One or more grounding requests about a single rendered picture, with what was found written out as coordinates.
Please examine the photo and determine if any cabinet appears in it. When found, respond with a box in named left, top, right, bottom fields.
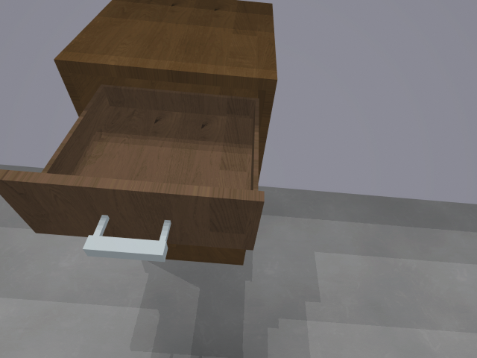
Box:
left=54, top=0, right=277, bottom=266

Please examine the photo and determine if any handle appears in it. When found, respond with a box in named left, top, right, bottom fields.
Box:
left=83, top=215, right=171, bottom=262

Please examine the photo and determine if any drawer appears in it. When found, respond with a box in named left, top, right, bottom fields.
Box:
left=0, top=84, right=265, bottom=251

